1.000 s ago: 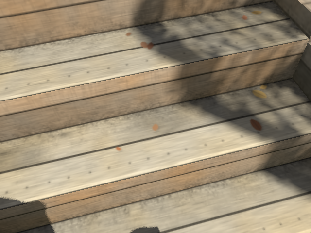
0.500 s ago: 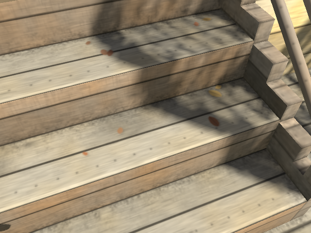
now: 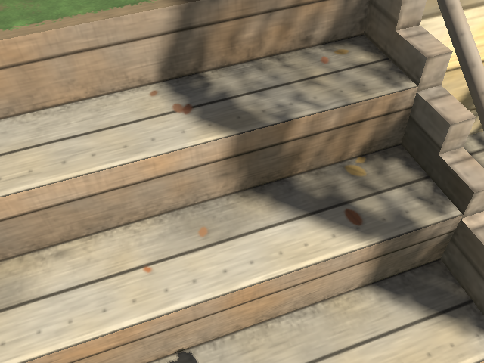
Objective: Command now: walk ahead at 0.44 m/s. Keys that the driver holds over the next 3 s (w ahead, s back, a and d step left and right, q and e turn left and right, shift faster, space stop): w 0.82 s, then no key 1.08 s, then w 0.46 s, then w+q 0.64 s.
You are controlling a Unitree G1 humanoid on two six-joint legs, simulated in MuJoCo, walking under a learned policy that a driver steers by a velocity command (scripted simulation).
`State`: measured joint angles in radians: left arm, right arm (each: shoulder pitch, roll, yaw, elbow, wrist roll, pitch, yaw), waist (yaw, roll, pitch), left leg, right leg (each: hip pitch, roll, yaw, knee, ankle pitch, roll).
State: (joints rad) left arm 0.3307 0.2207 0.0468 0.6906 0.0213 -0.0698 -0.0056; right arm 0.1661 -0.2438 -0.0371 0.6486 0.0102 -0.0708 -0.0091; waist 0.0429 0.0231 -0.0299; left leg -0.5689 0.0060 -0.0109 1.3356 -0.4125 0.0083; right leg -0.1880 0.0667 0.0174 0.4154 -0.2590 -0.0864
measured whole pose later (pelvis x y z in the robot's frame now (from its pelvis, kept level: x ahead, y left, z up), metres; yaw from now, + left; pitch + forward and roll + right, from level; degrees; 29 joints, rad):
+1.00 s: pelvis +0.49 +0.13 +0.22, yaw +0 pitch +4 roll -4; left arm -0.04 0.08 -0.04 0.64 0.00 -0.02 -0.01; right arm 0.52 -0.09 -0.02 1.05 0.04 -0.11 -0.02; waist -0.05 0.01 0.07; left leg 0.06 0.07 0.05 0.29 -0.14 0.04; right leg -1.01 0.00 -0.26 1.28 -0.34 -0.18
